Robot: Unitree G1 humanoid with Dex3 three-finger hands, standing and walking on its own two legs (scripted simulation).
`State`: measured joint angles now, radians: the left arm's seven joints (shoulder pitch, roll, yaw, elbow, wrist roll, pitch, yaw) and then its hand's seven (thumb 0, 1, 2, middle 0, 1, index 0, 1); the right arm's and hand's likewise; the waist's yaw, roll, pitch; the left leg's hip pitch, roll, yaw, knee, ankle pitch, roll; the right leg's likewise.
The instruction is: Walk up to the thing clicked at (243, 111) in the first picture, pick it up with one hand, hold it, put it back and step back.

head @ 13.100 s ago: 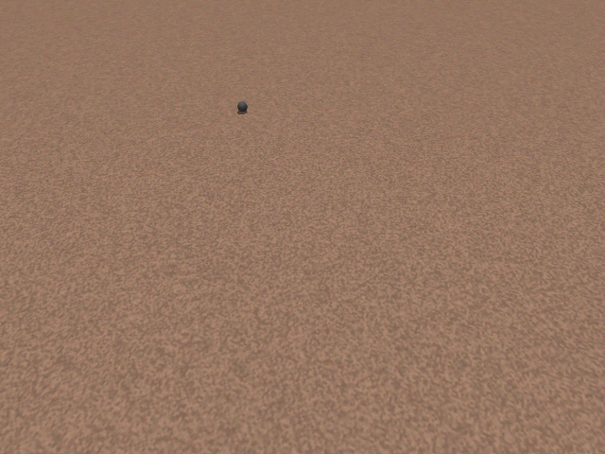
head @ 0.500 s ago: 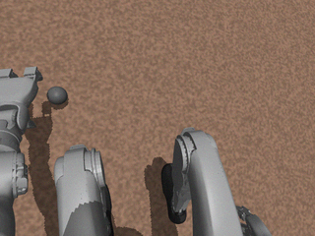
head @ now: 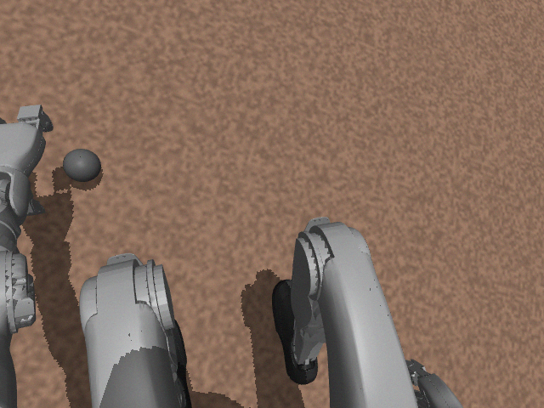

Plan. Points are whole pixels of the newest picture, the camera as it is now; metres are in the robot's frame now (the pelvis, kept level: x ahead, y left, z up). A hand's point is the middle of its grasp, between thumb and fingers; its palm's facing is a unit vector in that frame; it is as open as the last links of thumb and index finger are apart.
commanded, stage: rise first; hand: left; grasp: from above
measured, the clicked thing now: (82, 165) +0.50 +0.26 -0.29
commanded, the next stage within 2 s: approach in 1.06 s
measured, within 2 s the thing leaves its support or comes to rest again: neither
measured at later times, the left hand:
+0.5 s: hand (21, 171) +0.45 +0.31 -0.17, palm faces -0.47 -0.07 -0.88, open 13.5 cm
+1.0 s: hand (23, 172) +0.45 +0.30 -0.17, palm faces -0.47 -0.07 -0.88, open 12.9 cm
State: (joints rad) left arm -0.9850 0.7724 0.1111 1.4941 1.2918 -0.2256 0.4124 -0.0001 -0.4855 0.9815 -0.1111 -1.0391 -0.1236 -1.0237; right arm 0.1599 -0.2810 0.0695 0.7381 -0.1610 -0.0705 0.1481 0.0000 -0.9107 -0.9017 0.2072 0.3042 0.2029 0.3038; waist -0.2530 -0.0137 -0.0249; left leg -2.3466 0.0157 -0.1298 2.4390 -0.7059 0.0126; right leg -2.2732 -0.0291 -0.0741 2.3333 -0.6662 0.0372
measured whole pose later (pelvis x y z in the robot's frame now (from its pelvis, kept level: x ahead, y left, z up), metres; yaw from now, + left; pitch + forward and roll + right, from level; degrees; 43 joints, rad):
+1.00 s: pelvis +0.00 +0.00 +0.00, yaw +0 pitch +34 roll -8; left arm -1.00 0.78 0.10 1.52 1.30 -0.23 0.39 0.00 -0.34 0.86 -0.27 -0.88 -0.27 -0.87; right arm 0.18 -0.28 0.08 0.73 -0.16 -0.07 0.14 0.00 -0.91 -0.90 0.21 0.30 0.20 0.30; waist -0.26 -0.01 -0.04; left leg -2.34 0.01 -0.13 2.42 -0.69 0.01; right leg -2.27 -0.03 -0.07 2.32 -0.65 0.03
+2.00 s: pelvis +0.00 +0.00 +0.00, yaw +0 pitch +34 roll -9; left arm -1.04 0.74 0.02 1.46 1.22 -0.20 0.31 0.00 -0.46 0.95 -0.16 -0.98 -0.17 -0.97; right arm 0.20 -0.29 0.09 0.72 -0.16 -0.08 0.16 0.00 -0.90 -0.89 0.21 0.30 0.20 0.30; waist -0.26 0.00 -0.01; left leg -2.34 0.01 -0.14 2.43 -0.70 0.00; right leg -2.27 -0.03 -0.08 2.33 -0.65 0.03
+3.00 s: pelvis +0.00 +0.00 -0.02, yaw -5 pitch +31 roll -13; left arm -1.10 0.92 0.14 1.74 1.33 -0.20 0.59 0.00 -0.45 1.01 -0.11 -1.03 -0.12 -1.02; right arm 0.14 -0.33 0.21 0.69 -0.27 -0.22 0.27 0.00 -0.91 -0.90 0.20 0.30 0.20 0.30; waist -0.38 -0.09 0.12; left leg -2.37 0.02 -0.21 2.56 -0.75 0.01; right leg -2.27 0.00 -0.14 2.39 -0.67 0.05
